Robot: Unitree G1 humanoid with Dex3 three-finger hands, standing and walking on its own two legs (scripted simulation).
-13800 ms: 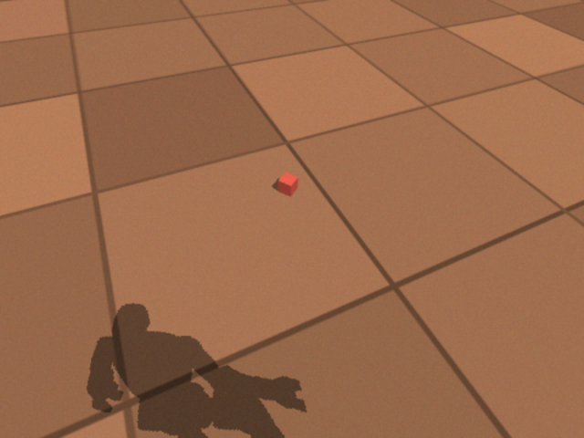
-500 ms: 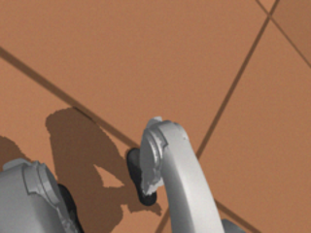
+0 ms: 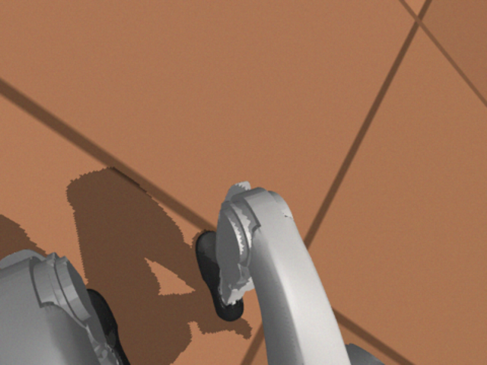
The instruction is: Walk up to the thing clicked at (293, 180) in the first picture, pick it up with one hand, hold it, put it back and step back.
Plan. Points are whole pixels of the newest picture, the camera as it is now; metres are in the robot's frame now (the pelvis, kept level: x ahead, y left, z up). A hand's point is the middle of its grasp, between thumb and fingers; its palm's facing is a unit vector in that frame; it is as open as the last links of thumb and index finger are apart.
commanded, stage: rise first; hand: left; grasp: from above
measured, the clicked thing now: out of the picture +0.46 +0.32 -0.29
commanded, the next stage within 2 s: none
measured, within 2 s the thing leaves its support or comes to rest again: neither
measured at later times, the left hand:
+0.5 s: hand out of the picture +0.44 +0.34 -0.20, palm faces +0.02 -0.46 -0.89, open 13.7 cm
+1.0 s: hand out of the picture +0.44 +0.34 -0.20, palm faces +0.02 -0.46 -0.89, open 13.6 cm
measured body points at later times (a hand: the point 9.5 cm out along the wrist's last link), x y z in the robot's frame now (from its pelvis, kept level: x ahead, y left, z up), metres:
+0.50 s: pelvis +0.00 +0.00 +0.00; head +0.28 +0.09 +0.34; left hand +0.44 +0.36 -0.15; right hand +0.00 -0.25 -0.07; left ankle +0.07 +0.13 -0.30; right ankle +0.12 -0.12 -0.30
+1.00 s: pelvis +0.00 +0.00 +0.00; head +0.28 +0.08 +0.34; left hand +0.44 +0.36 -0.15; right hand +0.00 -0.25 -0.07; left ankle +0.07 +0.13 -0.30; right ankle +0.12 -0.12 -0.30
